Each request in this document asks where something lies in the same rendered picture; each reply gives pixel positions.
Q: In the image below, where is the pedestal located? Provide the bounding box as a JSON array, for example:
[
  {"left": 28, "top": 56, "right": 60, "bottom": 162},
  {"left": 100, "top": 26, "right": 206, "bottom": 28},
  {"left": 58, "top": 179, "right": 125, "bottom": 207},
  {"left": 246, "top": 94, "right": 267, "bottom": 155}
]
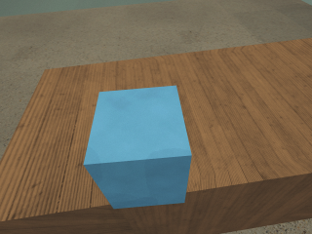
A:
[{"left": 0, "top": 38, "right": 312, "bottom": 234}]

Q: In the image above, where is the carton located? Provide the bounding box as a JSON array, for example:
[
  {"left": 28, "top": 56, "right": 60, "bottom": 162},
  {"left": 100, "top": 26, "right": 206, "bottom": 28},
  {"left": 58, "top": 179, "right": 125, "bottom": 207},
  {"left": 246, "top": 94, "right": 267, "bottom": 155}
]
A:
[{"left": 83, "top": 85, "right": 192, "bottom": 210}]

